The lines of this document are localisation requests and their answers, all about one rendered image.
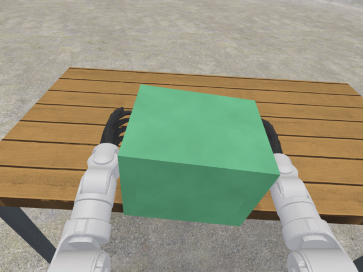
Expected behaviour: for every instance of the table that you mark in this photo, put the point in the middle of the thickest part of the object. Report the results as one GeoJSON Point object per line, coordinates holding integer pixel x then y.
{"type": "Point", "coordinates": [44, 156]}

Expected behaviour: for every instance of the left robot forearm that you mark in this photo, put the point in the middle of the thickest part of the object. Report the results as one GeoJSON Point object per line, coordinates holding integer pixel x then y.
{"type": "Point", "coordinates": [89, 225]}

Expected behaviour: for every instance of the robot left hand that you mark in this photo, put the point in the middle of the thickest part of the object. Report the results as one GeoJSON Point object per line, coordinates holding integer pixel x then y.
{"type": "Point", "coordinates": [112, 128]}

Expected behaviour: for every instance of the right robot forearm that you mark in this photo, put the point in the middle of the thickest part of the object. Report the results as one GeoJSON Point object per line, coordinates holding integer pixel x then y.
{"type": "Point", "coordinates": [302, 225]}

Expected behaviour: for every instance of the robot right upper arm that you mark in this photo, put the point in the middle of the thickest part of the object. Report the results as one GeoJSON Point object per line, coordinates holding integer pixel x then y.
{"type": "Point", "coordinates": [319, 260]}

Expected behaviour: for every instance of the robot left upper arm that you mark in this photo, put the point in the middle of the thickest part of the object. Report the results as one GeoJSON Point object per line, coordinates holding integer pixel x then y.
{"type": "Point", "coordinates": [88, 260]}

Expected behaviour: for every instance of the carton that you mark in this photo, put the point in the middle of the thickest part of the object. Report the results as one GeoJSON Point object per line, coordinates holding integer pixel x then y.
{"type": "Point", "coordinates": [194, 157]}

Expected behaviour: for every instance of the robot right hand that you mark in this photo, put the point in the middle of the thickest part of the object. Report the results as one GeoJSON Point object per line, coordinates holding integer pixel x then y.
{"type": "Point", "coordinates": [272, 137]}

